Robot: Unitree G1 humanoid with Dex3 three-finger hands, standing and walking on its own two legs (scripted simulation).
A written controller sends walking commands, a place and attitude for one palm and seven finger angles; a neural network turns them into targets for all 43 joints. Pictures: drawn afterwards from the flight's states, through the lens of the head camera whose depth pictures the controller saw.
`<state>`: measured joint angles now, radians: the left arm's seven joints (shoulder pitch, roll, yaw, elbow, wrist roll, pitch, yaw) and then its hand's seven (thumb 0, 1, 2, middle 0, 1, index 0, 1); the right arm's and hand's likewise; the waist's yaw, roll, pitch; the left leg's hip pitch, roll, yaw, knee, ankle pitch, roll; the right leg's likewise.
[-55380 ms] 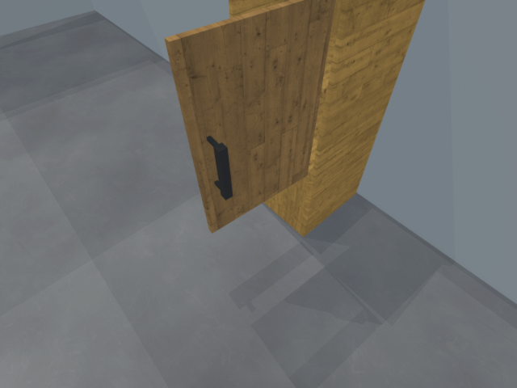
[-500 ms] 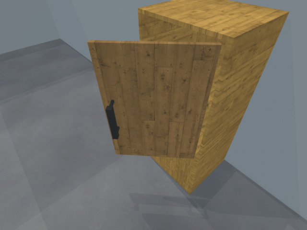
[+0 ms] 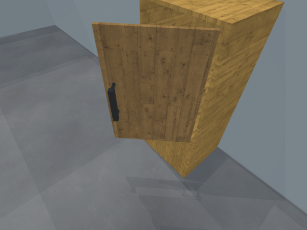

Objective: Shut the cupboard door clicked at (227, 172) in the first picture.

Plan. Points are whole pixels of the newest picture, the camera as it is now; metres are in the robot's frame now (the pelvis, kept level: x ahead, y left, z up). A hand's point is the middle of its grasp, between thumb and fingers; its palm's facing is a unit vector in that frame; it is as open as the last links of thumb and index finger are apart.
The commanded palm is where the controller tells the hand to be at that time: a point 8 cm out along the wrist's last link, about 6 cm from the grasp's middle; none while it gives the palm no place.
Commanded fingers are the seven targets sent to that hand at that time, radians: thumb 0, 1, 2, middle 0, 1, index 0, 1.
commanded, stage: come to a stop and stand still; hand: left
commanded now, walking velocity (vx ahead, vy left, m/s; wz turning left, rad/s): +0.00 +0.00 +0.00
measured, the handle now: (114, 102) +0.61 +0.21 -0.05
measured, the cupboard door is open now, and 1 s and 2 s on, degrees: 44 44 44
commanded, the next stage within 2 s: look again from close up in 0.48 s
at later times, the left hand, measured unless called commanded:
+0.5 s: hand out of the picture -0.02 +0.19 -0.17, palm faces +0.03 -0.98 -0.19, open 7.4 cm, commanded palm none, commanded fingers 0.00 0.90 0.90 -0.20 -0.30 -0.20 -0.30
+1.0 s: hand out of the picture -0.01 +0.16 -0.17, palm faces +0.02 -0.99 -0.14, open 7.4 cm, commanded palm none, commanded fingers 0.00 0.90 0.90 -0.20 -0.30 -0.20 -0.30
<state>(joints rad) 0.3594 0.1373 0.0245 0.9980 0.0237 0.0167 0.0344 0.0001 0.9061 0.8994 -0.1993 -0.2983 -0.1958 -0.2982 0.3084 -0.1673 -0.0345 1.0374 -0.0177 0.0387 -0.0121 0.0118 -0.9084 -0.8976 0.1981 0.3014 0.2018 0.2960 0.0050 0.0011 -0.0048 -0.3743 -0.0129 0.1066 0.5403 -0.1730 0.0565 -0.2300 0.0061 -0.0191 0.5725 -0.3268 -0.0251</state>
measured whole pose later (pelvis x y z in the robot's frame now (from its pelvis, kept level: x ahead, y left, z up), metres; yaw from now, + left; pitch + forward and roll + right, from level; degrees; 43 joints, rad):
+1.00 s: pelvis +0.00 +0.01 +0.01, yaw -1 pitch -1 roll +0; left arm 0.33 0.13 -0.01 1.08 0.02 -0.02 0.04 0.00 0.90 0.90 -0.20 -0.30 -0.20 -0.30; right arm 0.28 -0.14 0.00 1.13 0.00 -0.02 -0.02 0.01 -0.92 -0.90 0.20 0.30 0.20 0.30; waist 0.00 -0.03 0.02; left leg -0.22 -0.03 0.04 0.42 -0.19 0.05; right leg -0.19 0.00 0.00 0.42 -0.21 0.00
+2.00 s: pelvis -0.01 -0.03 -0.11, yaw +0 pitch +18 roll -1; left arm 0.49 0.21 0.16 -0.08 -0.29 -0.28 -0.26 0.02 0.90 0.90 -0.79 -0.95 -0.79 -0.95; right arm 0.25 -0.18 -0.02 0.52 0.03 -0.13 -0.05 0.02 -0.90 -0.90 0.20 0.30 0.21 0.30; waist 0.02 0.02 -0.17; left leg -1.06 0.01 -0.02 1.30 -0.56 -0.01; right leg -1.02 0.04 -0.08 1.29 -0.60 -0.06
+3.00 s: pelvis -0.01 +0.00 -0.11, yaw +0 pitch +19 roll -4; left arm 0.41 0.26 0.15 -0.06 -0.29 -0.42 -0.25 0.02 0.90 0.90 -1.30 -1.50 -1.30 -1.50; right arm 0.24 -0.24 0.00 0.48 0.01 -0.15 -0.04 0.02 -0.90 -0.90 0.20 0.30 0.21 0.30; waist 0.00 0.02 -0.19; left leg -1.09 0.00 -0.03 1.32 -0.57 0.03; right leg -1.01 0.03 -0.08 1.26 -0.59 -0.03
